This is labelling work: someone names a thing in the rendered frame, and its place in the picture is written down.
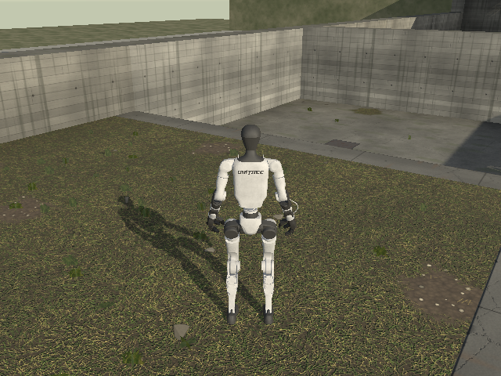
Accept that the right robot upper arm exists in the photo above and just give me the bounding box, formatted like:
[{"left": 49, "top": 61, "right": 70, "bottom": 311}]
[{"left": 267, "top": 158, "right": 287, "bottom": 202}]

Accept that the left robot hand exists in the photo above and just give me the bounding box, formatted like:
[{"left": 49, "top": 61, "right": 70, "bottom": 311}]
[{"left": 207, "top": 216, "right": 225, "bottom": 233}]

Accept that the left robot upper arm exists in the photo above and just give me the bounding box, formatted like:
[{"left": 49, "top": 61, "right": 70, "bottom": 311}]
[{"left": 214, "top": 158, "right": 235, "bottom": 201}]

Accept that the robot left forearm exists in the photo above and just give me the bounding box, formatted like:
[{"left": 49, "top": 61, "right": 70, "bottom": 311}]
[{"left": 208, "top": 189, "right": 222, "bottom": 219}]

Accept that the robot right forearm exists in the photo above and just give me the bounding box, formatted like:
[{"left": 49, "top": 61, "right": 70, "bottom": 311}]
[{"left": 279, "top": 190, "right": 294, "bottom": 221}]

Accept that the right robot hand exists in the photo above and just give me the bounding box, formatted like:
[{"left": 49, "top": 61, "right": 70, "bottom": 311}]
[{"left": 279, "top": 218, "right": 297, "bottom": 236}]

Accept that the humanoid robot head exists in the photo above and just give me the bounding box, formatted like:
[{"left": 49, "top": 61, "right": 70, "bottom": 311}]
[{"left": 237, "top": 125, "right": 264, "bottom": 162}]

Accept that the left robot thigh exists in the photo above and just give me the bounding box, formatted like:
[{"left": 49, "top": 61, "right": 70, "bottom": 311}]
[{"left": 224, "top": 219, "right": 240, "bottom": 274}]

